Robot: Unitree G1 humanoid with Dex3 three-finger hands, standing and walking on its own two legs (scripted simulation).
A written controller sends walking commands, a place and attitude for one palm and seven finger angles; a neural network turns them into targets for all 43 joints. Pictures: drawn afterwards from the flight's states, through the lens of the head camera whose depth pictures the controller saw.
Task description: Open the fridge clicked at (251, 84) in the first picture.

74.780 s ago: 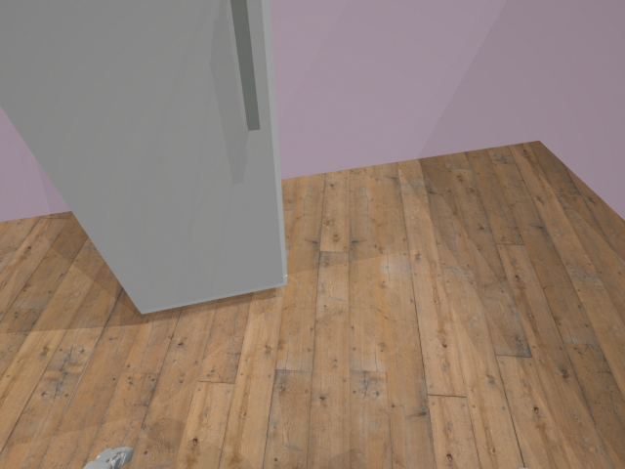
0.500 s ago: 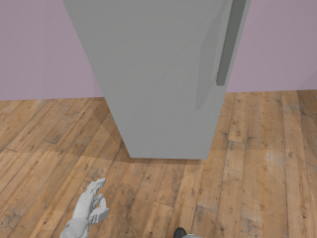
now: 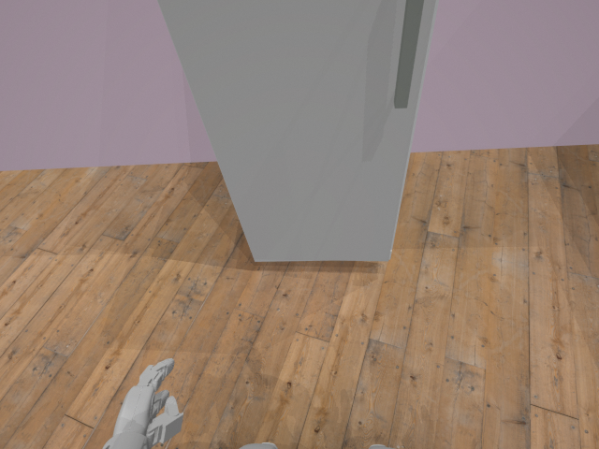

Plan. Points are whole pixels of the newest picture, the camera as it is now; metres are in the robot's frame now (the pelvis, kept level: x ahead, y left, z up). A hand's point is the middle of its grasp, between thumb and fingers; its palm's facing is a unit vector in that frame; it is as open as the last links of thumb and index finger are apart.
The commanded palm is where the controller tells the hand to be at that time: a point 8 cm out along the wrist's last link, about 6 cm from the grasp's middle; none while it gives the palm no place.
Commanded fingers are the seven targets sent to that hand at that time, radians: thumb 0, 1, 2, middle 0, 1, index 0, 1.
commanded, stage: stop stepping back and stand still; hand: right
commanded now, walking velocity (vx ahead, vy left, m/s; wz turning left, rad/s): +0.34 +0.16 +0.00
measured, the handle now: (410, 19) +0.76 -0.17 +0.17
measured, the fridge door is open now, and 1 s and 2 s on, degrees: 2 2 2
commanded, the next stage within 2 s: let the arm hang, fingers relaxed in 0.68 s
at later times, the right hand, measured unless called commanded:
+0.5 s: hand out of the picture +0.14 -0.30 +0.16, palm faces +0.46 +0.85 -0.25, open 7.4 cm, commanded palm +0.06 -0.34 +0.19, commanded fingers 0.00 -0.90 -0.90 0.20 0.30 0.20 0.30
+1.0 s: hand out of the picture +0.05 -0.24 -0.14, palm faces +0.03 +0.98 -0.22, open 7.4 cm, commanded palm none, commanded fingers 0.00 -0.90 -0.90 0.20 0.30 0.20 0.30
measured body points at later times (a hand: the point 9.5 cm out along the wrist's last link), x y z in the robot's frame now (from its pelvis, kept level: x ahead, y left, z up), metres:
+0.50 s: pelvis -0.07 -0.04 -0.01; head -0.10 -0.08 +0.44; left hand +0.06 +0.23 -0.06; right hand +0.11 -0.34 +0.17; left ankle -0.08 +0.09 -0.71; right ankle -0.04 -0.16 -0.73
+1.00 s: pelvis -0.07 -0.05 -0.02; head -0.07 -0.05 +0.43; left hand +0.04 +0.19 -0.14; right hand +0.05 -0.29 -0.12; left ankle -0.01 +0.06 -0.73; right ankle -0.02 -0.18 -0.73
